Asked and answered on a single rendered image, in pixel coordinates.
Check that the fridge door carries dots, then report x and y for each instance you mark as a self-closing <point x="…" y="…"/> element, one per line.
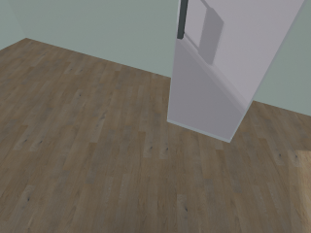
<point x="227" y="47"/>

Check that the handle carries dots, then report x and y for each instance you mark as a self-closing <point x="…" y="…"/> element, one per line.
<point x="182" y="19"/>

